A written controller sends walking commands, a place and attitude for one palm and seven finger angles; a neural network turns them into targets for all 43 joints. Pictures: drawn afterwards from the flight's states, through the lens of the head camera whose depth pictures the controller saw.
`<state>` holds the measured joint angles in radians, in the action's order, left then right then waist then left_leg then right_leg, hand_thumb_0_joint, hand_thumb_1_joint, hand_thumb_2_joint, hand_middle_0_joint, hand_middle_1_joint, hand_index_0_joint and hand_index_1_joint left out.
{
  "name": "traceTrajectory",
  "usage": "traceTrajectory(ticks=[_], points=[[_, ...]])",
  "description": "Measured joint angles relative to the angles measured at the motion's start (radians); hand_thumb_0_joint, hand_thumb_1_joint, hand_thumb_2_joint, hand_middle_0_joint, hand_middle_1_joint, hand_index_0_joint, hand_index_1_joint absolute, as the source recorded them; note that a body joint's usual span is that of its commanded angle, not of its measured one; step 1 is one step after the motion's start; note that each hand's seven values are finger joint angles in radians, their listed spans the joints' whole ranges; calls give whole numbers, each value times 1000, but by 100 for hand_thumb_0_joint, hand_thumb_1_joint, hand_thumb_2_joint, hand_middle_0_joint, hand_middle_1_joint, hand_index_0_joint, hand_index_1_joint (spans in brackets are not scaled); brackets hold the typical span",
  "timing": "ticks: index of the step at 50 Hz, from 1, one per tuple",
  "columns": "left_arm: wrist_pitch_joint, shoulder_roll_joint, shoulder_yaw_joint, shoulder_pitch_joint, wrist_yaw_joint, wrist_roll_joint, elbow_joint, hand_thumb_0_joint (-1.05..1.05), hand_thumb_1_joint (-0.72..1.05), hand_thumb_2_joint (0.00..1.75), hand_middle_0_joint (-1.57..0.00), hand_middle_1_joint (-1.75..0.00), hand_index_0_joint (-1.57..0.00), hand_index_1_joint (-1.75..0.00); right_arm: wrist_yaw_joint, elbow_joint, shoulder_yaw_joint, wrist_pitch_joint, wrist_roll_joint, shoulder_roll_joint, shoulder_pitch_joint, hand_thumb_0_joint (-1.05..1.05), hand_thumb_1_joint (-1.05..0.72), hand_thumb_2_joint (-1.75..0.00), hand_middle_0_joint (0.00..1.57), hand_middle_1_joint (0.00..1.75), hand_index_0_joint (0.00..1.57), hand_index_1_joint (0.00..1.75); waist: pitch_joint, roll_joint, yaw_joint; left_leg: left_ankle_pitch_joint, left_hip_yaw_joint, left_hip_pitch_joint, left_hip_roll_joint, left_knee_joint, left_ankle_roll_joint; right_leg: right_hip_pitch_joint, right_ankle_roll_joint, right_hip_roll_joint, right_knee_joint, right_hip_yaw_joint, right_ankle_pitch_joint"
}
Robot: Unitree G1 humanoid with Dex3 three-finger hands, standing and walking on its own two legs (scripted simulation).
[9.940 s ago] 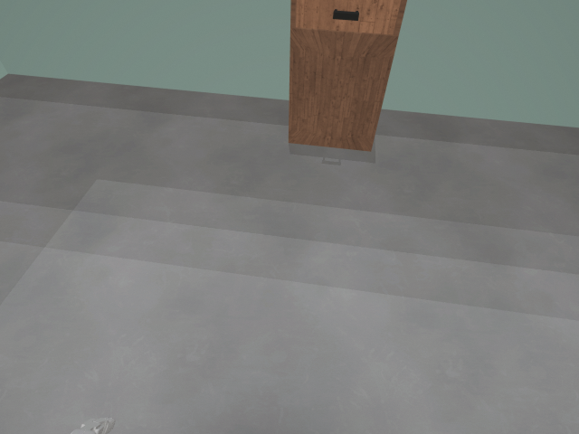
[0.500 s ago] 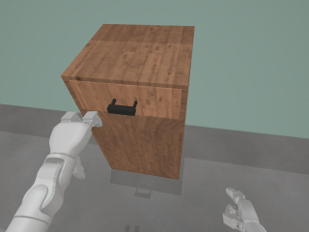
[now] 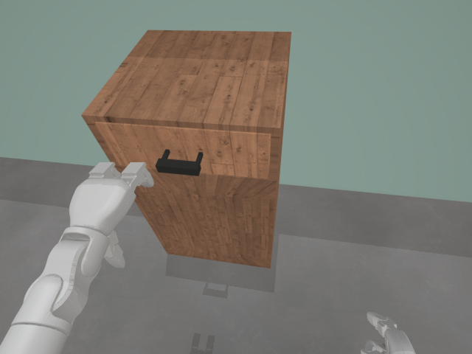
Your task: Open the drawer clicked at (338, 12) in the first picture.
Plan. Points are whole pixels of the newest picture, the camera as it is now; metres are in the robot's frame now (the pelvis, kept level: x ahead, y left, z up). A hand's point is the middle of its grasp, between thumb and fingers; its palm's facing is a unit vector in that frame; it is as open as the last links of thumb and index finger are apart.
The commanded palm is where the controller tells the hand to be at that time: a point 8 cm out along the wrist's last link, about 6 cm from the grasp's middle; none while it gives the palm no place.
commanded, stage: move the hooked fingers above the handle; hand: left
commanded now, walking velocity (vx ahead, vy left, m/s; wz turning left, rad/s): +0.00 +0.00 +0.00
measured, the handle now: (180, 160) +0.54 +0.22 -0.05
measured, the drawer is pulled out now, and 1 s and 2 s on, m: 0.00 0.00 0.00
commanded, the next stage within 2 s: none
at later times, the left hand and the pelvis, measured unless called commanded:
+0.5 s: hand (133, 202) +0.34 +0.24 +0.06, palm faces +0.00 -0.04 -1.00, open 13.8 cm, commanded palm +0.32 +0.24 +0.11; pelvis -0.01 +0.00 +0.00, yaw +0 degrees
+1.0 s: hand (153, 182) +0.40 +0.23 +0.03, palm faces -0.02 -0.01 -1.00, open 13.8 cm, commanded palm +0.39 +0.23 +0.09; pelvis -0.01 +0.01 -0.01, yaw -1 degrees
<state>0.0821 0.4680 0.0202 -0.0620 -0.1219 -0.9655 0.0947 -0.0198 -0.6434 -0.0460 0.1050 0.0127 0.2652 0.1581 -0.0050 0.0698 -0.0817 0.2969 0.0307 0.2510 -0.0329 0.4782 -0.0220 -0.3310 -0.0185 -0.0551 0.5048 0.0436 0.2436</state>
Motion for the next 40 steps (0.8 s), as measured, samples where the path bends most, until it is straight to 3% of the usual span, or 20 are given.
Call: traceTrajectory(ticks=[8, 18, 33, 40], points=[[-33, -4, 17, -16, 10, 2, 19, 0, -49, 30, -32, -120, -32, -120, -2, 5, 13, 1, -4, -14, -20, 1, -91, -90, 20, 30, 20, 30, -8, 7, 0, -2, 2, -8, 3, -2, 3, 7, -3, -3, 0, -3, -2], [7, -7, 45, -138, 19, -20, 166, 0, -49, 30, -32, -120, -32, -120, -12, 6, 24, -11, -3, -30, -21, 1, -90, -90, 20, 30, 20, 30, -9, -9, -1, -2, -9, 29, 6, 25, 3, -20, -2, -7, 16, 7, -3], [25, -8, 28, -315, -33, -61, 410, 0, -49, 30, -31, -120, -32, -120, -14, -22, -5, 4, -10, -15, 61, 1, -90, -90, 20, 30, 20, 30, -33, -21, 53, 15, 7, 115, 4, 77, 9, -110, -5, -4, 57, -12, 1], [62, 7, 11, -361, -51, -68, 483, 0, -49, 30, -32, -120, -32, -120, -17, -32, -27, 4, -9, -6, 106, 1, -91, -90, 20, 30, 20, 30, -43, -24, 71, 27, 7, 159, 2, 108, 10, -151, -5, -4, 81, -14, 8]])
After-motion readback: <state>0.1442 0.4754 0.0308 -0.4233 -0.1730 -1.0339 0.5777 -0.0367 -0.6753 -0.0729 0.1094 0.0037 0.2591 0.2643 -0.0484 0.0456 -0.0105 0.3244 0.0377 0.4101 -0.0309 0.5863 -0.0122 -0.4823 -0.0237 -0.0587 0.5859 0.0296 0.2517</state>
